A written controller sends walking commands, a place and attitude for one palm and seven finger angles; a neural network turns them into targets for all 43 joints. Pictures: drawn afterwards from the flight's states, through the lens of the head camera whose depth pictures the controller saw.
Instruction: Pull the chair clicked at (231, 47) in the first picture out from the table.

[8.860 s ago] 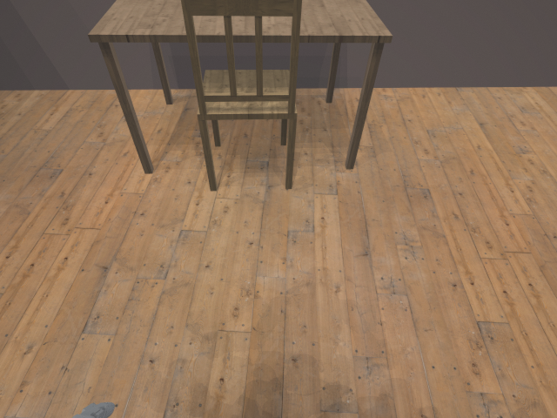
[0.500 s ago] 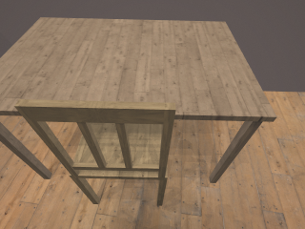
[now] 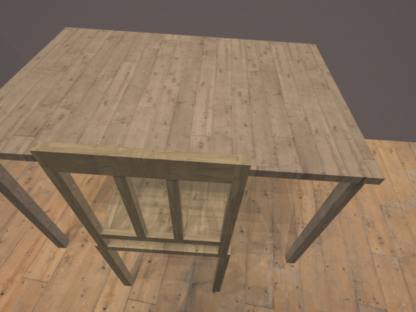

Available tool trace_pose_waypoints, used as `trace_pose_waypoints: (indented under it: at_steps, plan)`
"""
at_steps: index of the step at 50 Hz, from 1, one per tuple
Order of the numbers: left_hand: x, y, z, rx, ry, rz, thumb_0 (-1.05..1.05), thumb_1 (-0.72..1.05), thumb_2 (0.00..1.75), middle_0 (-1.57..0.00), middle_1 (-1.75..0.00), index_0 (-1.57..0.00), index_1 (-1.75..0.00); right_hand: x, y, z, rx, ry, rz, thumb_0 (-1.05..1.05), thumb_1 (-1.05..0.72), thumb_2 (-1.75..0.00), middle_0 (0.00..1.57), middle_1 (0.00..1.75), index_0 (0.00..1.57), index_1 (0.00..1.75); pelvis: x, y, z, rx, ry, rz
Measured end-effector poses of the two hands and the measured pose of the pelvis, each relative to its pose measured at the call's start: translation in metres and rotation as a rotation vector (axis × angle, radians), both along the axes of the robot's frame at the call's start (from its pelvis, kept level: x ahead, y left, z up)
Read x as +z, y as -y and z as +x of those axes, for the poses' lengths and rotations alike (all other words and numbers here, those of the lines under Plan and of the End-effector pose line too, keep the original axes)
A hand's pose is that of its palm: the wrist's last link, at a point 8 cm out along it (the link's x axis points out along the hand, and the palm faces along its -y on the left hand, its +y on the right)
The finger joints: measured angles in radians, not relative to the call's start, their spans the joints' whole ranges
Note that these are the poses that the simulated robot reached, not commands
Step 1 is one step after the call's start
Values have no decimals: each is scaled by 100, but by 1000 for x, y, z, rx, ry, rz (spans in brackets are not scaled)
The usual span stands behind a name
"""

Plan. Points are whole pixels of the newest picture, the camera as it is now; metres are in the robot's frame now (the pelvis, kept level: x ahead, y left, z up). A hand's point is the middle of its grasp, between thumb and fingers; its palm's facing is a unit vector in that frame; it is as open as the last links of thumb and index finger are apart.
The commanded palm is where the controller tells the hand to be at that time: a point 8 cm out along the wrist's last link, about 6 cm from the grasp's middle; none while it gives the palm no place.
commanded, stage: look again from close up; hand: left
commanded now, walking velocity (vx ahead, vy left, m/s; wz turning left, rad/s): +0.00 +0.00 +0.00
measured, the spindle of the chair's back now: (133, 208) +0.36 +0.21 -0.08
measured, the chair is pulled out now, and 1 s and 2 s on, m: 0.00 0.00 0.00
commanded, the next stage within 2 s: shuffle to correct the standing spot in 0.80 s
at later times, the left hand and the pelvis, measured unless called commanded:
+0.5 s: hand out of the picture +0.00 +0.17 -0.18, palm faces +0.00 -0.99 -0.16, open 7.4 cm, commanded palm none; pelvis +0.00 +0.01 +0.00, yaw +0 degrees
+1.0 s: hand out of the picture -0.02 +0.17 -0.18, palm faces +0.01 -0.99 -0.14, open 7.4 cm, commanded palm none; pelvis -0.01 +0.01 +0.00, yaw +0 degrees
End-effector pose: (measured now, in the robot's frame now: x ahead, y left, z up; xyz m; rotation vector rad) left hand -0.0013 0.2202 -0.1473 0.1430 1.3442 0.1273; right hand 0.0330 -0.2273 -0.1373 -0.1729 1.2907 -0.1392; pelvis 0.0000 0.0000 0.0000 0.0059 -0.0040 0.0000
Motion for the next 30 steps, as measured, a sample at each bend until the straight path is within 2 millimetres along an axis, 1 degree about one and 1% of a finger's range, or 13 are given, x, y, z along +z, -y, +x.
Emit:
trace_pose_waypoints:
  at_steps: [6,13,23,30]
  plan:
    - [0,0,-4,4,-9,-6,1,91,90,-20,-30,-20,-30,0,-2,-7,-7,-20,-1,0,-93,-89,20,30,20,30,1,-2,1,1,1,0]
    - [-1,0,-4,1,-10,-10,1,91,90,-19,-30,-20,-30,0,-6,-22,-21,-56,2,0,-93,-89,20,30,20,30,1,-3,1,1,2,-1]
    - [-1,-2,-6,-2,-15,-11,1,91,90,-19,-30,-20,-30,-2,-16,-45,-41,-103,21,0,-92,-89,20,30,19,30,1,-6,-2,1,1,-3]
    - [-1,-2,-10,0,-23,-13,1,91,90,-19,-30,-20,-30,-3,-24,-55,-50,-124,36,0,-92,-89,20,30,20,30,1,-8,-3,1,-2,-4]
